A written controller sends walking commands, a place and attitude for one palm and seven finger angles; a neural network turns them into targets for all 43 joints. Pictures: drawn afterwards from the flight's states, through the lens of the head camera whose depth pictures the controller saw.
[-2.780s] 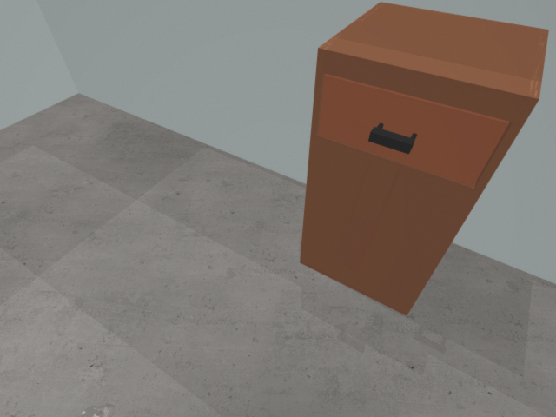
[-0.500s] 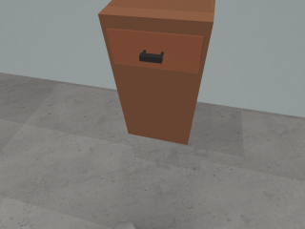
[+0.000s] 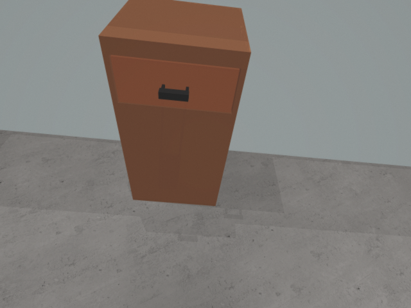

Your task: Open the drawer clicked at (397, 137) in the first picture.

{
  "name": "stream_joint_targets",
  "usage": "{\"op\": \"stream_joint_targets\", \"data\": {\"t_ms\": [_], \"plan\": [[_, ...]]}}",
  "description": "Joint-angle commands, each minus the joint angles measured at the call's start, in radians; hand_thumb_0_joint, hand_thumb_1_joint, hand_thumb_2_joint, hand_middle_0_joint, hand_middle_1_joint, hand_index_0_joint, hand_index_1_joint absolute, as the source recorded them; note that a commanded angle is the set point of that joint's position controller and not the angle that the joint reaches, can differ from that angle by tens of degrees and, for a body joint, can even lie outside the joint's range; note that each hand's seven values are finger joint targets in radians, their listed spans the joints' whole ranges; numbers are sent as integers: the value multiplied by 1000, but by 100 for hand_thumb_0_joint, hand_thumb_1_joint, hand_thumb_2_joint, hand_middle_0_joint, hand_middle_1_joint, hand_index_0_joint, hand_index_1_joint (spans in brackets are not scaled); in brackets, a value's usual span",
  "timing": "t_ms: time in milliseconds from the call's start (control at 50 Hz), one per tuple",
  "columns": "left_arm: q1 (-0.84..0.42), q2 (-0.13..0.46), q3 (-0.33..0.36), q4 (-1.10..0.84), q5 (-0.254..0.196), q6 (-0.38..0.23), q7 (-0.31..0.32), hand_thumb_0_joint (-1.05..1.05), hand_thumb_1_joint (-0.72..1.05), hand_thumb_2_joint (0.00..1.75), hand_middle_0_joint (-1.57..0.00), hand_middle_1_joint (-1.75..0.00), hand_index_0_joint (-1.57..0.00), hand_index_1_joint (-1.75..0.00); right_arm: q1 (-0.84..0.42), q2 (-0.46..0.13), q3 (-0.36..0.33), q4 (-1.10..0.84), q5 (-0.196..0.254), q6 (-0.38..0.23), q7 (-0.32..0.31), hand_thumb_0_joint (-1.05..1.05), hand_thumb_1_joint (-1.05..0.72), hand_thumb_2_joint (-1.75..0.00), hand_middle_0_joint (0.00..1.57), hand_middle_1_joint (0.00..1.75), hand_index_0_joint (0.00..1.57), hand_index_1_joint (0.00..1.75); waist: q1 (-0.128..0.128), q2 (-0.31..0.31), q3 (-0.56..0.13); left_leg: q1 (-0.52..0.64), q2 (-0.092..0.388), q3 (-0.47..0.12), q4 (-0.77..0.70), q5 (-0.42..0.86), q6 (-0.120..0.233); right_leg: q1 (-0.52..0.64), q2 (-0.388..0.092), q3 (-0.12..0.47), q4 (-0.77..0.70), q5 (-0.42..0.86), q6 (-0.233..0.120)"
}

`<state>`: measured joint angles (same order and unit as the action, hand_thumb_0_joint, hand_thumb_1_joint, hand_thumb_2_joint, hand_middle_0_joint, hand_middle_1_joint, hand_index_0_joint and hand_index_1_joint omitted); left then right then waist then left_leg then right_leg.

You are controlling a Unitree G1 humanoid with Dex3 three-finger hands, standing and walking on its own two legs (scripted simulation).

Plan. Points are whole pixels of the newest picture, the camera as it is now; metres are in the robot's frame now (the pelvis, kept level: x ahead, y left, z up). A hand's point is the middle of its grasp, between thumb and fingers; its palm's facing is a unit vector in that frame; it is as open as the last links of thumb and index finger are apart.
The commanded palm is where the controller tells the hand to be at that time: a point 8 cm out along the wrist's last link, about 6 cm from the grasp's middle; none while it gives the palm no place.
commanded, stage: take the last steps up to it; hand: left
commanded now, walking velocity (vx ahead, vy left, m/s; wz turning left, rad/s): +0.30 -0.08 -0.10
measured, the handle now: (174, 91) +0.80 +0.14 -0.01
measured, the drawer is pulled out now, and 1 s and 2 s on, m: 0.00 0.00 0.00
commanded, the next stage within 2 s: come to a stop and stand still in 0.62 s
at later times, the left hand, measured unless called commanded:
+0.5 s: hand (169, 272) +0.25 +0.08 -0.17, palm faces +0.05 -0.98 -0.17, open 7.1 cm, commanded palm none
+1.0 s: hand (157, 278) +0.24 +0.12 -0.20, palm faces +0.04 -0.99 -0.13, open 7.4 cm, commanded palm none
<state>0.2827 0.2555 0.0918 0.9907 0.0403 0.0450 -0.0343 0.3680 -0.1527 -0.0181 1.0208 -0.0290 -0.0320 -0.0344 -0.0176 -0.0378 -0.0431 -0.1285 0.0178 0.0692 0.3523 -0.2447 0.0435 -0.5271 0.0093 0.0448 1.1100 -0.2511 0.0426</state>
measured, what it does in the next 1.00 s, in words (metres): walks ahead: right foot, then left foot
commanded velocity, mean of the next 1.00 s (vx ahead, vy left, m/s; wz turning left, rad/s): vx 0.08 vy -0.06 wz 0.01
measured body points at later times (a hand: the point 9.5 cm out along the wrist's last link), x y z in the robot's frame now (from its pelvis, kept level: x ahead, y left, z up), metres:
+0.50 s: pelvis +0.14 -0.09 -0.01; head +0.15 -0.09 +0.44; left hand +0.24 +0.14 -0.15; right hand +0.06 -0.30 -0.17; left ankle +0.10 +0.04 -0.67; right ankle +0.12 -0.17 -0.75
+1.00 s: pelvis +0.26 -0.05 -0.01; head +0.30 -0.01 +0.43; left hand +0.24 +0.17 -0.19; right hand +0.36 -0.27 -0.15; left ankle +0.34 +0.02 -0.75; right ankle +0.21 -0.21 -0.67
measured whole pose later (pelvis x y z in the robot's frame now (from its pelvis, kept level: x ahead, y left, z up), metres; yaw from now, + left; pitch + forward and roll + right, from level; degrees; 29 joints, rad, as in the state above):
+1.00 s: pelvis +0.26 -0.05 -0.01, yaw -2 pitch -1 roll -2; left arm 0.29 0.15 0.05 1.07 0.02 0.05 0.03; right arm 0.09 -0.13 -0.03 1.00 -0.01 -0.01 -0.05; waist 0.03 -0.04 0.11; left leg -0.32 0.05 0.19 0.47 -0.14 0.09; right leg -0.42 -0.04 0.00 1.09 -0.45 0.04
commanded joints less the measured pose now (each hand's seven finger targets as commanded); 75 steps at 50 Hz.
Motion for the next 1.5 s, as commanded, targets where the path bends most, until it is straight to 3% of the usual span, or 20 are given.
{"op": "stream_joint_targets", "data": {"t_ms": [0,200,260,280,320,400,460,660,720,760,840,900,1040,1180,1240,1260,1280,1320,1380,1480], "plan": [[-109,17,-10,-81,-3,-31,-6,0,90,90,-20,-30,-20,-30,111,-161,-40,3,4,-34,-14,0,-90,-90,20,30,20,30,-35,145,165,100,286,-265,-197,-72,104,-230,-68,-14,-76,18,13],[-250,-43,-41,-70,-15,-59,-6,0,90,90,-20,-30,-20,-30,203,-146,-41,94,-11,-28,-2,0,-90,-90,20,30,20,30,-68,232,148,68,279,-137,-112,230,97,25,-69,-159,-462,-53,-24],[-102,-30,-28,-6,-17,-76,1,0,90,90,-20,-30,-20,-30,171,-142,-40,107,-2,-24,-1,0,-90,-90,20,30,20,30,15,175,78,-12,230,-63,42,293,47,321,-17,-203,-646,54,-49],[19,17,-18,40,-13,-89,9,0,90,90,-20,-30,-20,-30,177,-125,-40,110,8,-27,6,0,-90,-90,20,30,20,30,66,101,-1,-110,197,-17,200,287,11,547,-63,-146,-670,82,-76],[248,191,22,102,-22,-103,37,0,90,90,-20,-30,-20,-30,155,-43,-18,54,19,-30,13,0,-90,-90,20,30,20,30,129,-222,-150,-509,41,39,723,-359,-50,850,-482,393,-814,31,-219],[46,22,-19,75,-26,-103,51,0,90,90,-20,-30,-20,-30,44,-34,-44,59,7,-8,22,0,-90,-90,20,30,20,30,48,-27,110,-501,148,-49,838,-126,-40,446,-363,122,-904,35,-190],[55,-66,-41,75,-15,-122,54,0,90,90,-20,-30,-20,-30,83,22,-42,70,-3,14,26,0,-90,-90,20,30,20,30,-7,-39,147,-449,133,-7,761,-47,-66,352,-291,-55,-900,320,-159],[105,21,-38,84,-11,-122,61,0,90,90,-20,-30,-20,-30,-149,-24,-39,-33,5,3,56,0,-90,-90,20,30,20,30,16,-95,169,-326,79,63,351,24,-35,395,-273,-85,-826,471,-179],[107,15,-41,87,-18,-105,63,0,90,90,-20,-30,-20,-30,21,-80,-42,15,-4,-9,37,0,-90,-90,20,30,20,30,-66,9,70,-9,35,61,163,221,-11,342,-194,-137,-525,524,-127],[205,-65,-64,83,-50,-90,68,0,90,90,-20,-30,-20,-30,115,-211,-49,34,4,-12,7,0,-90,-90,20,30,20,30,-44,355,-128,233,428,-329,82,1007,170,165,-26,-150,-109,-340,-29],[149,-44,-57,99,-27,-34,84,0,90,90,-20,-30,-20,-30,-150,-139,-20,-16,22,13,-21,0,-90,-90,20,30,20,30,23,189,85,-113,356,-169,-47,723,145,209,-102,-26,-99,-279,-14],[158,-28,-39,88,-21,-4,77,0,90,90,-20,-30,-20,-30,-160,-159,-35,-20,22,27,-26,0,-90,-90,20,30,20,30,28,102,40,-76,345,-119,-39,697,139,162,-78,-27,-21,-211,-6],[112,-27,0,21,-12,27,62,0,90,90,-20,-30,-20,-30,-192,-154,-63,-47,14,34,-21,0,-90,-90,20,30,20,30,20,159,-50,-84,317,-82,-62,334,125,81,-60,-18,68,-113,14],[70,-38,-22,-8,-15,18,55,0,90,90,-20,-30,-20,-30,-169,-188,-82,-37,-5,57,4,0,-90,-90,20,30,20,30,0,270,22,-173,291,-172,-176,-222,93,231,-47,-121,-352,-235,-30],[182,-34,-25,34,-17,3,58,0,90,90,-20,-30,-20,-30,-167,-187,-88,-35,-2,66,14,0,-90,-90,20,30,20,30,47,197,22,-265,224,-107,-138,-267,26,433,-19,-164,-646,-86,-49],[197,-2,-22,35,-7,-4,62,0,90,90,-20,-30,-20,-30,-142,-145,-82,-32,5,71,18,0,-90,-90,20,30,20,30,49,72,41,-311,157,-47,-29,-265,-18,457,-64,-112,-778,-70,-62],[150,64,-22,9,3,-19,67,0,90,90,-20,-30,-20,-30,-113,-67,-67,-43,19,79,20,0,-90,-90,20,30,20,30,21,-177,68,-344,60,19,196,-222,-73,338,-265,180,-956,-297,-129],[-45,96,-28,-52,-1,-17,77,0,90,90,-20,-30,-20,-30,-146,-72,-63,-61,9,85,32,0,-90,-90,20,30,20,30,-2,-163,148,-289,28,-60,467,-200,-52,46,-365,224,-1038,-413,-192],[-84,7,-47,-31,-19,-45,75,0,90,90,-20,-30,-20,-30,-78,-67,-54,2,6,82,28,0,-90,-90,20,30,20,30,-34,-170,181,-319,35,-69,550,-76,-50,145,-212,40,-942,-77,-126],[67,-8,-52,43,-23,-65,73,0,90,90,-20,-30,-20,-30,-92,-40,-35,22,14,58,8,0,-90,-90,20,30,20,30,26,-88,77,-291,41,-30,375,-156,-73,420,-243,20,-788,472,-175]]}}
